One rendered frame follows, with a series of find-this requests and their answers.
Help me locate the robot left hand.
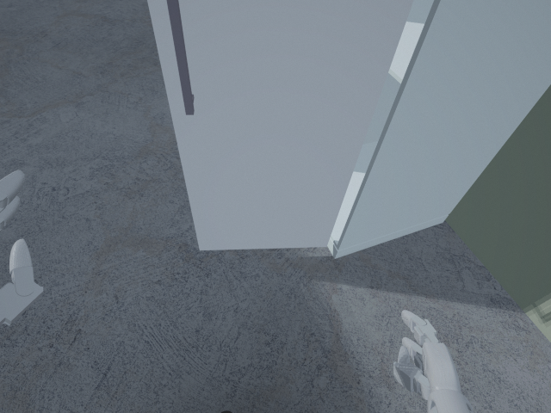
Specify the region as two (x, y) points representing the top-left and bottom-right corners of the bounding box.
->
(0, 170), (43, 326)

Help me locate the robot right forearm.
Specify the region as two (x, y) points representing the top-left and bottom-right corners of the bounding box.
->
(427, 389), (474, 413)

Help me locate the robot right hand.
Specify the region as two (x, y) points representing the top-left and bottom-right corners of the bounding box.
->
(393, 310), (461, 401)

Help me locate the handle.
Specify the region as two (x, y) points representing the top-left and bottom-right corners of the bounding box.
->
(167, 0), (194, 115)

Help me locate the fridge door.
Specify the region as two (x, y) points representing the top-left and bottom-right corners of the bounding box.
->
(147, 0), (414, 250)

